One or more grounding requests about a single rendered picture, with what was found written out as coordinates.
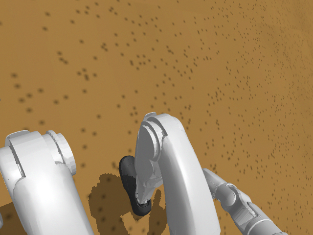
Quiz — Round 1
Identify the right robot foot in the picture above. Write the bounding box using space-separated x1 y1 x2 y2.
119 156 152 216

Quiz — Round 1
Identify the right robot hand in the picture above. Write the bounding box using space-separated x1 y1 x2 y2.
202 168 227 199

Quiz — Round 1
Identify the right robot arm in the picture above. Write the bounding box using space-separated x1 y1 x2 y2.
215 183 288 235

